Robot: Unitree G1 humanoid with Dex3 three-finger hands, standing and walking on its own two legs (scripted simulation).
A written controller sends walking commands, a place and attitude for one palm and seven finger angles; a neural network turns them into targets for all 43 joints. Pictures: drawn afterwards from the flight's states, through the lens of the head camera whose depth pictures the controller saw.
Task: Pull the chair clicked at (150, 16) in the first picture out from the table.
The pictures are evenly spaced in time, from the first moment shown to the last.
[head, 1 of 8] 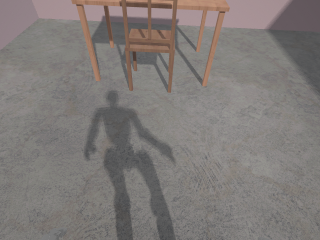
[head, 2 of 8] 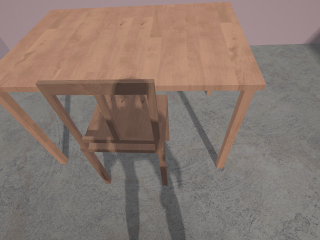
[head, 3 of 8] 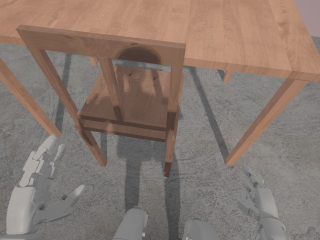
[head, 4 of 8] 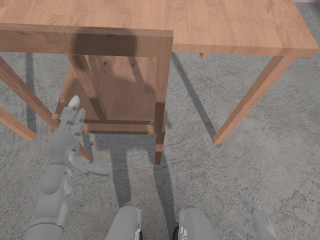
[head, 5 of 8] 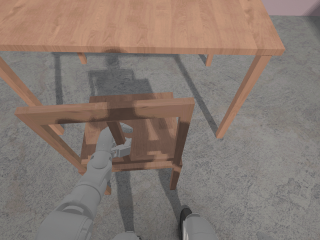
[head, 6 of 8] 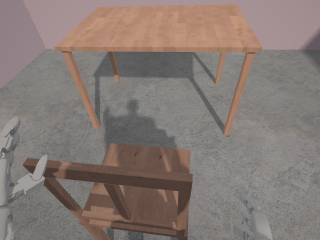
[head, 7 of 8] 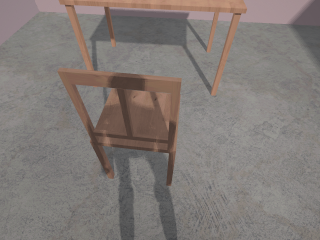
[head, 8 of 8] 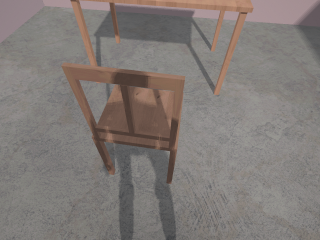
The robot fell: no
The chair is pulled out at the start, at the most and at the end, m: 0.00 0.75 0.74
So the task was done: yes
